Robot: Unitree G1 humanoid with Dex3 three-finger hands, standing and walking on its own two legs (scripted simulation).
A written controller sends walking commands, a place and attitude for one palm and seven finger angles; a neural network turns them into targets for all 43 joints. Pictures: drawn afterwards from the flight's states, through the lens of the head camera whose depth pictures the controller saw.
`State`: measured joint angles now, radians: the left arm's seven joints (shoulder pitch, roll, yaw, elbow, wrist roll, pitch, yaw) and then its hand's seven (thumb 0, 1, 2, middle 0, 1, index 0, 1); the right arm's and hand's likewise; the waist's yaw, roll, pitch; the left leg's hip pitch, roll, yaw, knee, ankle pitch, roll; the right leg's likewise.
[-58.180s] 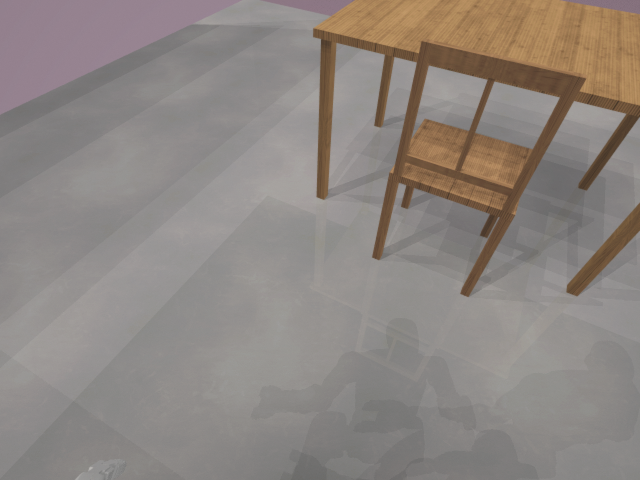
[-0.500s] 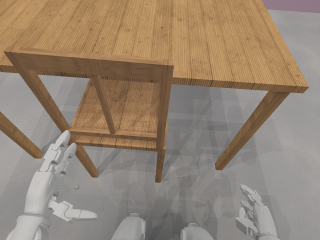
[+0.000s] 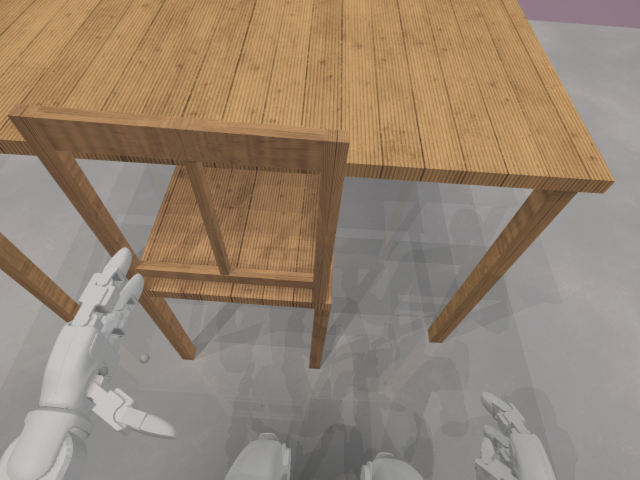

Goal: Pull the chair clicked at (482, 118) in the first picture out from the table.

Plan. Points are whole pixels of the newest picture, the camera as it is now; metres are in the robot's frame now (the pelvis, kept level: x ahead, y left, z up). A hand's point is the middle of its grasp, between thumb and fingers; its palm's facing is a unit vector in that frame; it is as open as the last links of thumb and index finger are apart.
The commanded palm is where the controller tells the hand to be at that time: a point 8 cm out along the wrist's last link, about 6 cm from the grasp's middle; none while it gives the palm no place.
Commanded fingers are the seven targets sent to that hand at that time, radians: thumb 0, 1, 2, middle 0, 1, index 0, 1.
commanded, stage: raise the hand toward the chair's back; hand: left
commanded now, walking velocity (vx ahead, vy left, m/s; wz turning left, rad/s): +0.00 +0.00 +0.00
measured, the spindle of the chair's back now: (211, 224) +0.47 +0.19 -0.02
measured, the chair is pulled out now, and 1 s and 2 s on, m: -0.12 -0.12 -0.12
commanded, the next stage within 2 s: aim the fingers beside a spindle in 0.36 s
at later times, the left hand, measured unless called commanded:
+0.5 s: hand (168, 357) +0.25 +0.18 +0.04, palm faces -0.02 -1.00 -0.05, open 16.9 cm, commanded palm +0.23 +0.24 +0.05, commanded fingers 0.00 -0.50 0.30 -0.06 -0.08 -0.06 -0.08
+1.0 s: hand (186, 340) +0.27 +0.17 +0.03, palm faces -0.03 -1.00 -0.05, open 16.9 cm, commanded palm +0.25 +0.23 +0.03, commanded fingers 0.00 -0.50 0.30 -0.06 -0.08 -0.06 -0.08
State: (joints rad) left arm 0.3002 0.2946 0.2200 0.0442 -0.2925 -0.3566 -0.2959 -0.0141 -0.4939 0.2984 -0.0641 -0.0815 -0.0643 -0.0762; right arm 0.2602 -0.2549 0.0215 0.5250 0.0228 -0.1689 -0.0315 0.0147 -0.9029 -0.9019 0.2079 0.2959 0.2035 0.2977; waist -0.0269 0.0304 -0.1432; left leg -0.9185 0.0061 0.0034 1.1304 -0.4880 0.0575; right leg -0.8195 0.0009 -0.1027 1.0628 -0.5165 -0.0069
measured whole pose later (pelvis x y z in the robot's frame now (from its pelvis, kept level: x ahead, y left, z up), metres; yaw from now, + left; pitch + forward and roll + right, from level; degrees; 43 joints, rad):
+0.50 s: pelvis +0.01 -0.02 +0.00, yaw +0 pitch +16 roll -3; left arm 0.30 0.28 0.21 0.08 -0.30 -0.38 -0.31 -0.01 -0.49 0.30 -0.07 -0.08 -0.07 -0.08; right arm 0.23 -0.24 0.02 0.53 0.02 -0.16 -0.03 0.01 -0.90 -0.90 0.21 0.30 0.20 0.30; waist -0.02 0.04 -0.15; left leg -0.92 0.02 -0.01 1.14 -0.50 0.03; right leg -0.83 0.01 -0.11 1.09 -0.54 -0.04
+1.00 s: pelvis +0.00 -0.02 -0.01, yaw +0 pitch +18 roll -3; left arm 0.20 0.27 0.20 0.15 -0.28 -0.41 -0.28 -0.01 -0.49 0.30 -0.06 -0.08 -0.06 -0.08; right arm 0.23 -0.25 0.01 0.55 0.02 -0.15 -0.02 0.01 -0.90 -0.90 0.21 0.30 0.20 0.30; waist -0.04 0.03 -0.16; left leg -0.99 0.02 0.00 1.19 -0.52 0.03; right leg -0.91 0.01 -0.11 1.15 -0.56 -0.04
